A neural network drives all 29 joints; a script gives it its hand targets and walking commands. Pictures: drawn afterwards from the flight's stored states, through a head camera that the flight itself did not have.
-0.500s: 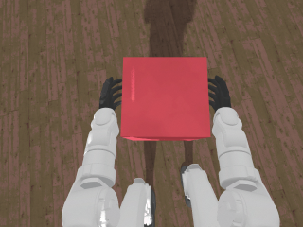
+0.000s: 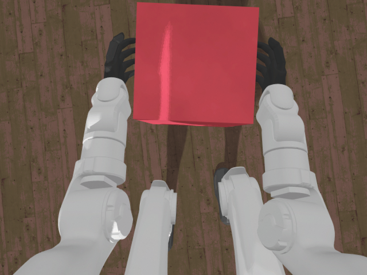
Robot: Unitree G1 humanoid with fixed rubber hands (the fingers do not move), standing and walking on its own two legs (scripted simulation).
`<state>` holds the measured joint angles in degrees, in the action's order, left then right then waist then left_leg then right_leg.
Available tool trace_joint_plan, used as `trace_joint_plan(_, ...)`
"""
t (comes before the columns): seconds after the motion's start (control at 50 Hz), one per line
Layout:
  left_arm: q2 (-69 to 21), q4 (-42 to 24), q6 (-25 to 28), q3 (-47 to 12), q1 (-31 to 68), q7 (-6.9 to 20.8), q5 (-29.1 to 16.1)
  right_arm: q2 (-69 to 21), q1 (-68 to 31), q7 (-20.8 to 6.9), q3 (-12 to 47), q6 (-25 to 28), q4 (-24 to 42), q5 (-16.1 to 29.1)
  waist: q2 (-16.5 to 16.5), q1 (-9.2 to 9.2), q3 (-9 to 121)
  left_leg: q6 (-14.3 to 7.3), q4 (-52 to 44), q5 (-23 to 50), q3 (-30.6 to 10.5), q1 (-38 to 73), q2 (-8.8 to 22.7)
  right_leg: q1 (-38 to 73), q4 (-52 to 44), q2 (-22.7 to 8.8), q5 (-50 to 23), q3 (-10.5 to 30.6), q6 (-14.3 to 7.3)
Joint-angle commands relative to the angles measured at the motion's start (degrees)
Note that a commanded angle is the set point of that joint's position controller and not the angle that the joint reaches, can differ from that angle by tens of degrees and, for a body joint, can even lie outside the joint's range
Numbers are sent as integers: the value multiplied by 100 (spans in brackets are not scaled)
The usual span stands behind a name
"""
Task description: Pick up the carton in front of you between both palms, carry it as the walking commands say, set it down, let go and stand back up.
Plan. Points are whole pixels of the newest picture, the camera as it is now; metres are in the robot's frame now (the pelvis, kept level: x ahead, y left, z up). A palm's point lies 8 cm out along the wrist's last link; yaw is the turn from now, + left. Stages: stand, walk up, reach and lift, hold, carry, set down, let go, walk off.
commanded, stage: set down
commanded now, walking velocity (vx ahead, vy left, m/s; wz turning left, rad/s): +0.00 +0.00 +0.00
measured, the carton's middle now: (192, 80) +0.51 -0.04 -0.19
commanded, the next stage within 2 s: none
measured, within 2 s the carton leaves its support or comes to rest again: rests again in 1.22 s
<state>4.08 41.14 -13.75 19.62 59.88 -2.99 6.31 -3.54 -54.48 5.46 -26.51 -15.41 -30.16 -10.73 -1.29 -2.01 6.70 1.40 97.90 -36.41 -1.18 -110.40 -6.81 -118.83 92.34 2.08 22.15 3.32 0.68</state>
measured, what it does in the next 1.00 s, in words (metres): lowers itself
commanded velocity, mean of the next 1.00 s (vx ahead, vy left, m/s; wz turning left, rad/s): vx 0.00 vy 0.00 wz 0.00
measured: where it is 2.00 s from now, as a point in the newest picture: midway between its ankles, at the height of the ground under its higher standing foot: (196, 219)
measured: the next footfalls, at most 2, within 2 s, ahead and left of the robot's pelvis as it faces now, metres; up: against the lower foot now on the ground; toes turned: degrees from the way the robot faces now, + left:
none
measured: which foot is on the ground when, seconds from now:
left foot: down 0.00-1.00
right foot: down 0.00-1.00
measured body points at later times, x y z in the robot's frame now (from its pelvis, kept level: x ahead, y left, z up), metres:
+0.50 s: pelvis -0.03 +0.02 -0.10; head +0.35 +0.00 +0.15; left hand +0.56 +0.10 -0.27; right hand +0.51 -0.20 -0.25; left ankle +0.05 +0.12 -0.48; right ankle +0.12 -0.12 -0.48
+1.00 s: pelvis -0.01 +0.01 -0.12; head +0.36 +0.01 +0.13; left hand +0.56 +0.09 -0.31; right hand +0.50 -0.21 -0.30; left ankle +0.05 +0.12 -0.48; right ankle +0.12 -0.12 -0.48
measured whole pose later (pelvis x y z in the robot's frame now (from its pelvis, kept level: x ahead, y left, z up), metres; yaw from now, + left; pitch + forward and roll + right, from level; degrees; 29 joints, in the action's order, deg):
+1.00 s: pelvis -0.01 +0.01 -0.12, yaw -1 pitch +46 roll -1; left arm 14.6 61.8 -13.1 8.5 85.7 -4.6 6.3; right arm 9.5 -77.6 3.6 -27.8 -14.6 -52.7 -6.4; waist 1.4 -6.8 -11.3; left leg 0.7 123.8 -42.0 -1.1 -127.4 -8.8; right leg -135.2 115.0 1.1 25.5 1.7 2.4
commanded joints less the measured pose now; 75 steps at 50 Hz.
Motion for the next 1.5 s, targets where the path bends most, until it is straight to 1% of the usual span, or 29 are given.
trace_joint_plan(0.0, -4753, -115, 140, -2874, 3819, 1557, -737, -4879, -3959, -854, 3388, 13, -130, 752, 204, -109, 6275, 18, -565, 1541, 418, 26, -466, 6319, 239, 527, -2594, -193, 211)
trace_joint_plan(0.08, -4395, 416, 131, -2370, 4229, 1669, -528, -4593, -4374, -762, 2868, 8, -463, 565, 248, -129, 5366, -85, -326, 836, 436, -623, -382, 5709, 371, 512, -1607, -183, 185)
trace_joint_plan(0.16, -4185, 967, 42, -1872, 4535, 1723, -270, -4266, -5093, -738, 2521, -17, -517, 473, 266, -95, 5098, -186, -89, 477, 429, -840, -334, 5322, 616, 497, -939, -237, 216)
trace_joint_plan(0.24, -4017, 1246, -18, -1740, 4898, 1682, -262, -4002, -5582, -748, 2392, -33, -595, 530, 274, -126, 5122, -218, 125, 414, 379, -661, -295, 5028, 966, 457, -742, -388, 243)
trace_joint_plan(0.32, -3970, 1187, -26, -2022, 5369, 1584, -514, -3780, -5888, -833, 2408, 0, -598, 709, 140, -282, 5334, -186, 350, 669, 297, -150, -241, 4719, 1390, 389, -1019, -595, 207)
trace_joint_plan(0.36, -4019, 1012, -9, -2328, 5636, 1516, -740, -3669, -6042, -903, 2473, 48, -522, 852, -15, -412, 5532, -142, 491, 962, 243, 218, -220, 4551, 1619, 341, -1293, -677, 167)
trace_joint_plan(0.4, -4087, 575, 43, -2762, 5985, 1412, -1013, -3727, -5940, -983, 2511, 121, -467, 1121, -362, -486, 5872, -66, 647, 1544, 225, 755, -218, 4345, 1840, 314, -1764, -729, 123)
trace_joint_plan(0.42, -4076, 312, 107, -2977, 6202, 1347, -1122, -3819, -5813, -1036, 2449, 131, -633, 1203, -528, -551, 5996, -23, 710, 1902, 170, 996, -187, 4189, 1960, 300, -2035, -755, 100)
trace_joint_plan(0.44, -4021, 300, 151, -3056, 6233, 1294, -1151, -3861, -5491, -1115, 2262, 115, -1015, 1202, -727, -606, 5850, 14, 744, 2222, 113, 1215, -145, 3850, 2034, 293, -2132, -777, 80)
trace_joint_plan(0.48, -3995, 618, 203, -2976, 5961, 1242, -1050, -3878, -4900, -1342, 1782, 78, -1761, 1056, -1113, -701, 5053, 50, 825, 2667, -44, 1582, -30, 2679, 2112, 252, -1846, -819, 58)
trace_joint_plan(0.52, -4066, 917, 193, -2845, 5599, 1222, -867, -3813, -4638, -1566, 1409, 57, -2126, 846, -1373, -747, 4423, 109, 902, 2930, -207, 1745, 61, 1744, 2172, 193, -1549, -840, 43)
trace_joint_plan(0.58, -4394, 547, 216, -3068, 5586, 1143, -834, -3866, -4895, -1744, 1507, 125, -1656, 930, -1565, -755, 4906, 132, 1027, 3742, -291, 2227, 93, 1489, 2261, 153, -1825, -886, 72)
trace_joint_plan(0.64, -4547, -377, 327, -3455, 6001, 939, -1175, -3835, -5314, -1688, 1957, 227, -796, 1383, -1578, -826, 6321, 171, 1312, 5198, -432, 3455, 116, 1699, 2346, 132, -2472, -911, 132)
trace_joint_plan(0.66, -4542, -551, 351, -3553, 6111, 874, -1286, -3848, -5290, -1641, 2081, 231, -757, 1503, -1607, -828, 6586, 180, 1373, 5431, -438, 3690, 103, 1795, 2346, 131, -2626, -903, 128)
trace_joint_plan(0.68, -4489, -417, 348, -3569, 6100, 829, -1325, -3850, -5195, -1614, 2114, 227, -952, 1562, -1595, -815, 6480, 171, 1378, 5409, -420, 3625, 103, 1822, 2340, 139, -2689, -886, 121)
trace_joint_plan(0.72, -4364, 398, 307, -3249, 5396, 847, -1104, -3793, -4888, -1643, 1954, 237, -1594, 1491, -1507, -629, 5381, 129, 1300, 4798, -337, 2782, 91, 1664, 2329, 144, -2434, -817, 106)
trace_joint_plan(0.76, -4121, 1102, 309, -2776, 4903, 967, -729, -3689, -4709, -1704, 1602, 224, -2076, 1220, -1217, -502, 4097, 50, 1212, 3481, -191, 1381, 35, 1628, 2320, 175, -2008, -723, 103)
trace_joint_plan(0.8, -3863, 1628, 278, -2377, 4629, 1090, -353, -3549, -4645, -1671, 1275, 186, -2276, 840, -885, -442, 3381, -105, 1126, 2325, -89, 188, -6, 1848, 2291, 225, -1695, -692, 113)
trace_joint_plan(0.84, -3813, 1683, 295, -2202, 4505, 1177, -206, -3546, -4741, -1589, 1350, 228, -1910, 685, -652, -385, 3436, -180, 1138, 2267, -22, -265, -32, 2270, 2278, 293, -1994, -656, 148)
trace_joint_plan(0.86, -3827, 1712, 326, -2183, 4509, 1204, -267, -3516, -4886, -1539, 1452, 271, -1692, 702, -513, -411, 3445, -183, 1142, 2317, -23, -421, -42, 2494, 2304, 311, -2150, -632, 157)
trace_joint_plan(0.9, -3851, 1398, 469, -2409, 4967, 1198, -577, -3541, -5306, -1415, 1740, 412, -1261, 989, -393, -488, 3939, -193, 1217, 2375, 31, -521, -89, 3097, 2406, 342, -2545, -569, 146)
trace_joint_plan(0.94, -3709, 1197, 585, -2568, 5383, 1177, -800, -3525, -5474, -1289, 1824, 542, -1256, 1276, -435, -443, 4004, -187, 1338, 2174, 123, -699, -135, 3404, 2451, 330, -2645, -434, 135)
trace_joint_plan(0.98, -3496, 1081, 661, -2633, 5713, 1184, -899, -3464, -5381, -1215, 1725, 603, -1639, 1414, -636, -395, 3680, -162, 1387, 1951, 153, -807, -86, 3394, 2468, 315, -2530, -343, 100)
trace_joint_plan(1.06, -2948, 1571, 473, -2268, 5569, 1263, -441, -3039, -5031, -1199, 986, 473, -2560, 1033, -1018, -361, 2672, -242, 1271, 894, 60, -884, 58, 2556, 2416, 257, -1266, -424, 54)
trace_joint_plan(1.1, -2706, 1549, 342, -2154, 5607, 1309, -259, -2789, -5029, -1226, 713, 379, -2826, 838, -1174, -326, 2329, -245, 1177, 482, 30, -875, 99, 2130, 2406, 230, -679, -466, -26)
trace_joint_plan(1.14, -2592, 1523, 284, -2130, 5653, 1356, -250, -2632, -4980, -1218, 590, 350, -3001, 674, -1176, -441, 2123, -238, 1114, 401, -23, -788, 99, 1957, 2414, 237, -483, -535, -67)
trace_joint_plan(1.22, -2603, 1583, 296, -1920, 5554, 1374, -399, -2491, -5053, -1207, 508, 446, -2808, 546, -856, -641, 1992, -243, 1171, 621, -145, -794, 20, 2010, 2461, 250, -638, -620, -77)
trace_joint_plan(1.34, -2563, 2021, 317, -1687, 5079, 1299, -65, -2310, -5090, -1322, 344, 543, -2733, 600, -848, -334, 1796, -258, 1275, 1265, -230, -757, -14, 1870, 2607, 253, -1088, -514, -73)
trace_joint_plan(1.48, -2350, 2232, 298, -1563, 4575, 1216, 207, -1942, -4540, -1413, 33, 524, -3018, 309, -846, -423, 1502, -273, 1292, 1715, -380, -551, 62, 1317, 2653, 247, -977, -526, -50)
